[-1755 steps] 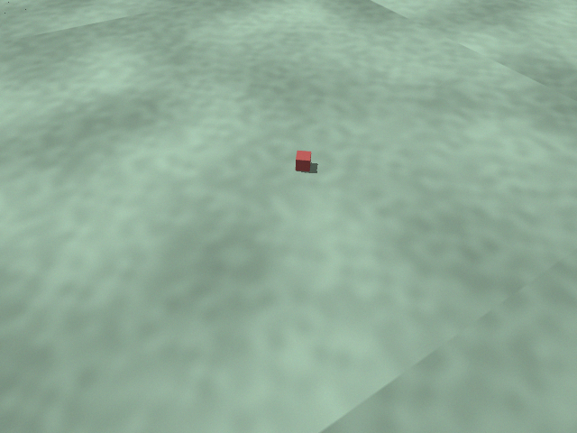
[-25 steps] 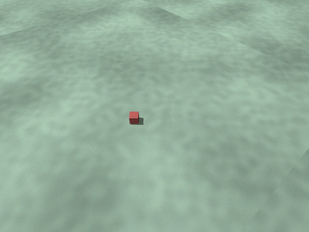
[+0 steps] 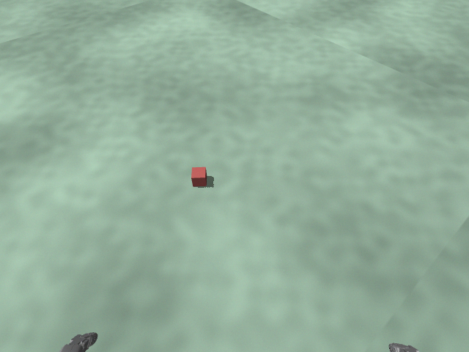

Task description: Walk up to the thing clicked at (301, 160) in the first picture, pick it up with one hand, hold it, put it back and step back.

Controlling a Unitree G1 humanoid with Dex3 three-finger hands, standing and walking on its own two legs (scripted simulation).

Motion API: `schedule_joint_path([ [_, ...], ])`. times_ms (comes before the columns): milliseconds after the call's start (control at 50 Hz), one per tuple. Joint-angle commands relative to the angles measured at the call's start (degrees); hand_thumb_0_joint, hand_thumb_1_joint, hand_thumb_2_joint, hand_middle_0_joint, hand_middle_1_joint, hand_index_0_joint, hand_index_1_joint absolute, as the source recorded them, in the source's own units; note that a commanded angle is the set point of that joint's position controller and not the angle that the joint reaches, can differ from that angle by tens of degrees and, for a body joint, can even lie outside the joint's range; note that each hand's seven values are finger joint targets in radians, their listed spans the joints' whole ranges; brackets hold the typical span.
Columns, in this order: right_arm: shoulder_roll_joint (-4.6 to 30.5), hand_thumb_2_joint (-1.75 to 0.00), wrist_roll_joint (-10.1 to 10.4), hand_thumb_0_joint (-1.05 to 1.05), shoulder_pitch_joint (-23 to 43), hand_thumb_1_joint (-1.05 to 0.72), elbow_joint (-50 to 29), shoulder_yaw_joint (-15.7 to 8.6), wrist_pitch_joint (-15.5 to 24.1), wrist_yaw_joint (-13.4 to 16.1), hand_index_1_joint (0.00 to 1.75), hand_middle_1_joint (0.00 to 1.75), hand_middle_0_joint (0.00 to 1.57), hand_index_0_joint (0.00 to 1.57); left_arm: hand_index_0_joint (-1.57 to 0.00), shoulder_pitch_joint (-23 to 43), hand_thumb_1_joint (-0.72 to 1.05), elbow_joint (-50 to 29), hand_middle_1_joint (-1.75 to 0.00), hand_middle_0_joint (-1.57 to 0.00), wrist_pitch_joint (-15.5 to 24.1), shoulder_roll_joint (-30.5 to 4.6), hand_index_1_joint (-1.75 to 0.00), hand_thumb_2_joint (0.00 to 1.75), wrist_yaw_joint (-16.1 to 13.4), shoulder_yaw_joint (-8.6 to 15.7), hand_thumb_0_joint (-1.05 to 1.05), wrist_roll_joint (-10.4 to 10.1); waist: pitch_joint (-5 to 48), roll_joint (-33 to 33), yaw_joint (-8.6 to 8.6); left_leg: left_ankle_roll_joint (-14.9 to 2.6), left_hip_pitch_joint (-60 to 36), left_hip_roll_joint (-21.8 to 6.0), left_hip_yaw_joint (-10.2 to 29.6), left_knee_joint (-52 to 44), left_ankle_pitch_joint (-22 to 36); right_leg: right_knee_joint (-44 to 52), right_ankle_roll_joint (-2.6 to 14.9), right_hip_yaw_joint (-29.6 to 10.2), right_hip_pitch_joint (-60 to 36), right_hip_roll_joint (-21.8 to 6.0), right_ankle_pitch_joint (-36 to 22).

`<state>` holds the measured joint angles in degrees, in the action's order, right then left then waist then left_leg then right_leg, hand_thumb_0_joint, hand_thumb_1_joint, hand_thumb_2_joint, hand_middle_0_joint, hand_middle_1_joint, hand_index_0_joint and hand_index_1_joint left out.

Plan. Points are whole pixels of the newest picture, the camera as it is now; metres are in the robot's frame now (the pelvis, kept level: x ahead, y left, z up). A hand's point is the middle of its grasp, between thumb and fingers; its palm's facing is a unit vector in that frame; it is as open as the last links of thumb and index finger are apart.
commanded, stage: step back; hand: left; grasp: from above
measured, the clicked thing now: (199, 176) +1.05 +0.23 -0.73
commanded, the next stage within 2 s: stand in 0.06 s
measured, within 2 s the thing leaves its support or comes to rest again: neither
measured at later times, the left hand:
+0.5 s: hand out of the picture +0.07 +0.24 -0.14, palm faces -0.03 -0.94 -0.33, open 7.4 cm
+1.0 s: hand out of the picture +0.05 +0.24 -0.14, palm faces -0.02 -0.94 -0.35, open 7.4 cm
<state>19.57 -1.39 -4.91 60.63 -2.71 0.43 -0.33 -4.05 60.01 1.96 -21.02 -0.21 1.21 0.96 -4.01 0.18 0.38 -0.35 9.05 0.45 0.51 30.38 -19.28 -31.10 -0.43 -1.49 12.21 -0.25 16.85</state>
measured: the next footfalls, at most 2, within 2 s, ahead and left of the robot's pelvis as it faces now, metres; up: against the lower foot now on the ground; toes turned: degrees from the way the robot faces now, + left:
none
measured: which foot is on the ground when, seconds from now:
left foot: down 0.00-1.00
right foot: down 0.00-1.00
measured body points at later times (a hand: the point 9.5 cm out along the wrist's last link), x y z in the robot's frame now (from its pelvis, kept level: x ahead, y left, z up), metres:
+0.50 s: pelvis -0.02 -0.01 +0.02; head +0.00 -0.01 +0.46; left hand +0.07 +0.29 -0.12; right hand +0.07 -0.30 -0.12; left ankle -0.03 +0.12 -0.73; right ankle +0.00 -0.13 -0.73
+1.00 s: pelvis -0.02 -0.02 +0.01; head -0.02 -0.02 +0.46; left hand +0.05 +0.28 -0.11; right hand +0.05 -0.32 -0.12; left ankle -0.03 +0.12 -0.73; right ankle +0.00 -0.13 -0.73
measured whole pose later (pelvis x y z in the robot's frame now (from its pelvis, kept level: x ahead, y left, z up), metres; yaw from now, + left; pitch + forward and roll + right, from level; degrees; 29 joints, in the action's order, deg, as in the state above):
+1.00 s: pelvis -0.02 -0.02 +0.01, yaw +1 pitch -2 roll +0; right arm 20.1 -0.9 -6.9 65.7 -0.1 0.5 -0.9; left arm -5.9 65.8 1.3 -19.9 0.6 -0.5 0.6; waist -2.6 0.7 0.0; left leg 1.3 5.5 -0.8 1.9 18.1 -10.5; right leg -18.8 0.7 -0.1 8.2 0.7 8.4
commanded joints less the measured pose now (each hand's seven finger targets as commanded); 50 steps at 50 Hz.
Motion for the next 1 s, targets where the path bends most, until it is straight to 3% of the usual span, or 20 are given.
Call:
schedule_joint_path([
  [0,11.89,-0.9,0.36,0.0,1.75,-0.9,-3.2,-2.29,1.26,0.93,0.3,0.3,0.2,0.2,-0.2,2.06,0.9,-2.99,-0.3,-0.2,0.8,-12.63,-0.3,0.9,-0.95,2.98,0.0,-0.26,7.17,-1.41,0.22,-2.37,0.97,-6.14,3.75,-4.33,19.66,3.47,4.13,-5.55,-6.54,-6.31,-21.67],
  [20,11.65,-0.9,0.2,0.0,1.91,-0.9,-3.07,-2.16,1.2,0.87,0.3,0.3,0.2,0.2,-0.2,2.31,0.9,-2.93,-0.3,-0.2,0.8,-12.65,-0.3,0.9,-0.95,2.91,0.0,-0.25,6.84,-1.77,0.23,-2.26,0.8,-5.85,3.54,-4.53,18.85,4.05,4.17,-6.07,-5.95,-6.53,-21.05],
  [40,11.99,-0.9,1.15,0.0,2.77,-0.9,-2.74,-1.33,1.38,0.84,0.3,0.3,0.2,0.2,-0.2,3.43,0.9,-1.85,-0.3,-0.2,0.34,-10.36,-0.3,0.9,-0.77,1.71,0.0,-1.05,6.06,-0.84,-0.53,-2.1,-1.59,-7.06,6.33,-8.27,22.91,6.44,3.0,-5.68,-4.47,-6.48,-24.02],
  [120,12.64,-0.9,1.11,0.0,3.01,-0.9,-1.44,-0.94,1.93,1.03,0.3,0.3,0.2,0.2,-0.2,3.6,0.9,-1.11,-0.3,-0.2,-0.11,-10.33,-0.3,0.9,-0.74,1.5,0.0,-1.13,8.61,0.95,-0.28,-1.28,-5.87,-8.08,5.78,-9.98,32.57,7.71,2.02,-4.05,-8.57,-5.91,-26.82],
  [200,12.05,-0.9,1.24,0.0,2.88,-0.9,-0.5,-0.55,1.75,1.13,0.3,0.3,0.2,0.2,-0.2,4.07,0.9,0.12,-0.3,-0.2,-0.03,-10.85,-0.3,0.9,-0.68,1.51,0.0,-0.95,8.96,0.58,-0.6,-0.75,-6.21,-7.65,4.88,-12.24,29.04,10.25,1.7,-4.12,-10.49,-6.24,-25.54],
  [320,12.1,-0.9,1.15,0.0,4.43,-0.9,0.5,-0.34,1.72,0.84,0.3,0.3,0.2,0.2,-0.2,3.86,0.9,1.74,-0.3,-0.2,-0.17,-10.7,-0.3,0.9,-0.33,1.21,0.0,-0.7,5.56,1.02,-0.14,-0.55,-3.89,-7.24,5.41,-16.28,14.76,14.16,1.49,-4.6,-7.76,-6.13,-13.87],
  [400,11.77,-0.9,0.93,0.0,3.33,-0.9,1.24,-0.03,1.85,0.58,0.3,0.3,0.2,0.2,-0.2,3.7,0.9,2.25,-0.3,-0.2,0.24,-10.95,-0.3,0.9,-0.17,1.1,0.0,-0.56,4.76,0.16,-0.61,-0.44,-3.62,-7.03,5.26,-16.68,12.11,15.41,1.39,-5.02,-6.46,-6.46,-12.26],
  [500,12.02,-0.9,0.82,0.0,3.24,-0.9,1.5,-0.12,1.79,0.5,0.3,0.3,0.2,0.2,-0.2,2.81,0.9,2.48,-0.3,-0.2,0.37,-10.85,-0.3,0.9,-0.14,0.9,0.0,-0.49,6.2,-0.15,-0.42,-0.54,-4.7,-7.35,5.51,-16.18,12.31,15.7,1.62,-5.08,-5.82,-6.71,-11.93],
  [560,11.97,-0.9,0.81,0.0,1.98,-0.9,1.89,0.13,1.84,0.58,0.3,0.3,0.2,0.2,-0.2,2.6,0.9,2.52,-0.3,-0.2,0.42,-10.96,-0.3,0.9,-0.17,0.9,0.0,-0.63,6.58,0.03,-0.69,-0.56,-3.81,-7.62,5.46,-16.01,15.25,14.75,1.71,-5.1,-7.43,-6.91,-15.92],
  [620,11.93,-0.9,0.86,0.0,1.59,-0.9,1.91,0.21,1.73,0.59,0.3,0.3,0.2,0.2,-0.2,2.13,0.9,2.68,-0.3,-0.2,0.49,-11.38,-0.3,0.9,-0.24,0.89,0.0,-0.62,6.53,-1.05,-0.78,-0.68,-4.35,-7.6,5.36,-15.51,15.45,14.9,1.7,-5.07,-7.01,-6.89,-16.38],
  [760,12.3,-0.9,0.9,0.0,1.04,-0.9,2.26,0.45,1.44,0.47,0.3,0.3,0.2,0.2,-0.2,0.93,0.9,3.02,-0.3,-0.2,0.25,-11.34,-0.3,0.9,-0.19,0.68,0.0,-0.65,4.33,-0.2,-0.44,-0.58,-2.85,-7.34,5.67,-16.23,10.32,16.11,1.68,-5.21,-5.07,-6.52,-10.59],
  [980,12.11,-0.9,0.84,0.0,-0.21,-0.9,1.8,0.69,1.36,0.36,0.3,0.3,0.2,0.2,-0.2,0.92,0.9,2.66,-0.3,-0.2,0.33,-11.87,-0.3,0.9,-0.07,0.9,0.0,-0.63,3.6,-1.07,-0.4,-0.7,-1.5,-6.89,5.65,-15.32,8.75,17.26,1.73,-6.05,-4.38,-6.74,-6.54],
])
